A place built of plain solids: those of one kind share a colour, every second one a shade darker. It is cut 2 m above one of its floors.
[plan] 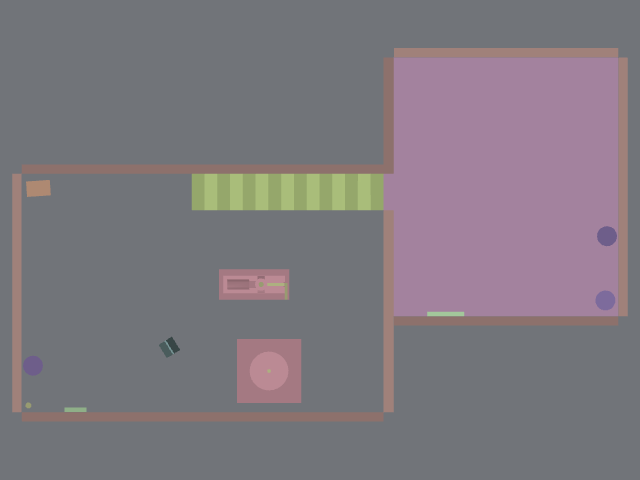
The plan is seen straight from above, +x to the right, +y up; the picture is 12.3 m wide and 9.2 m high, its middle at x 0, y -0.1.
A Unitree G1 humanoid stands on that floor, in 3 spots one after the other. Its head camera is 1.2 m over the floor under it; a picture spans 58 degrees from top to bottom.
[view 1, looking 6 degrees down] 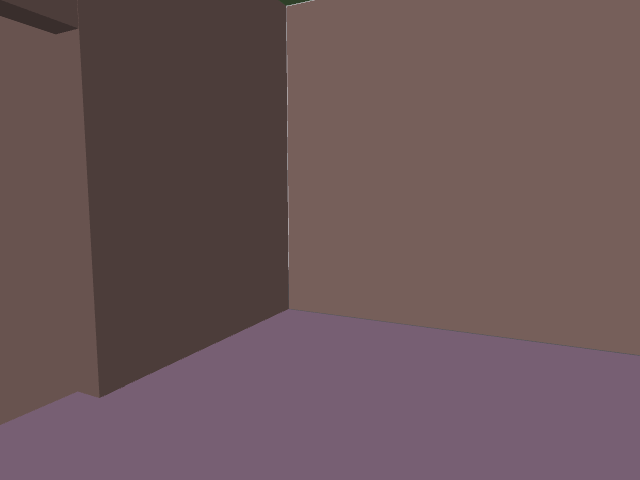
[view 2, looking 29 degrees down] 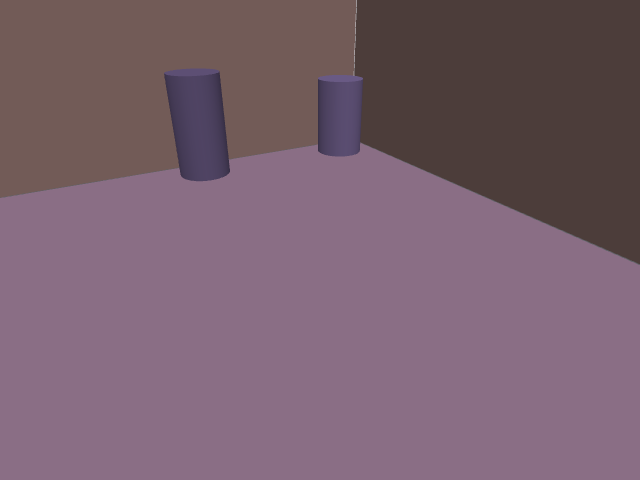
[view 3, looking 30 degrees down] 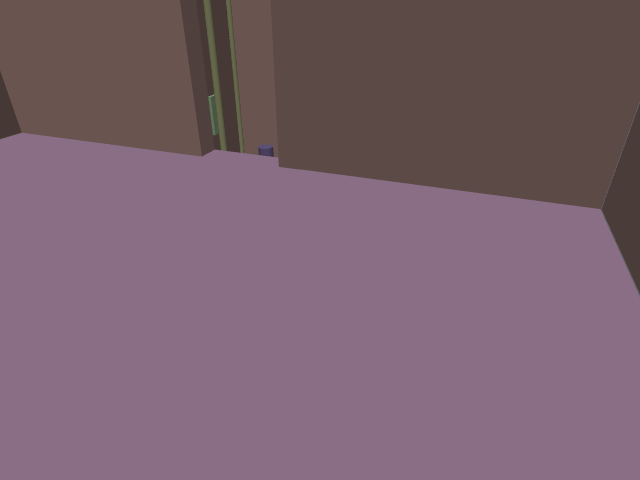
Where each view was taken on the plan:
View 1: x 3.66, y -0.46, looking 116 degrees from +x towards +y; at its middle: wall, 4.32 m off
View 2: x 2.22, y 0.82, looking -30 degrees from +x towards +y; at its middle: floor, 2.48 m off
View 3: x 4.33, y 2.58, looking -160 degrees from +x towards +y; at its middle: floor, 2.40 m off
